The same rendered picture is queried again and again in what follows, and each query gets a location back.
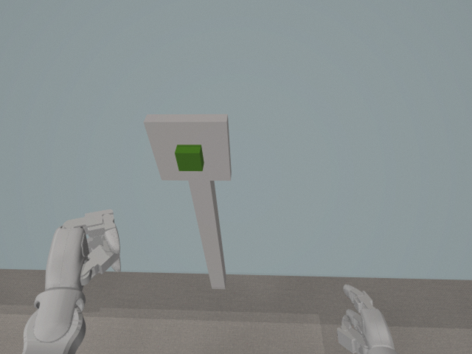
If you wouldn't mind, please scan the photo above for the right robot hand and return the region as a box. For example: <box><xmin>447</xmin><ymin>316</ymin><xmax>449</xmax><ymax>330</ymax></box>
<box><xmin>337</xmin><ymin>285</ymin><xmax>395</xmax><ymax>354</ymax></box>

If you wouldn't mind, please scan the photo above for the left robot hand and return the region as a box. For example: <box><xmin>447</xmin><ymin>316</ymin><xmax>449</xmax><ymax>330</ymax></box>
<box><xmin>45</xmin><ymin>209</ymin><xmax>121</xmax><ymax>291</ymax></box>

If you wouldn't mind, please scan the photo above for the button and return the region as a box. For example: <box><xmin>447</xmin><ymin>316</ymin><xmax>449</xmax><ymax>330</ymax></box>
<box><xmin>175</xmin><ymin>145</ymin><xmax>204</xmax><ymax>171</ymax></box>

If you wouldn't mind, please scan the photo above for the left robot forearm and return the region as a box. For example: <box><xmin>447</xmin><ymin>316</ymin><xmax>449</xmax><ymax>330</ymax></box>
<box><xmin>22</xmin><ymin>287</ymin><xmax>86</xmax><ymax>354</ymax></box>

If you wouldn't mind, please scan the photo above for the panel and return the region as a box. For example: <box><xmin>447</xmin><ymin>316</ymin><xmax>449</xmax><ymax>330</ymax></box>
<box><xmin>144</xmin><ymin>114</ymin><xmax>232</xmax><ymax>289</ymax></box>

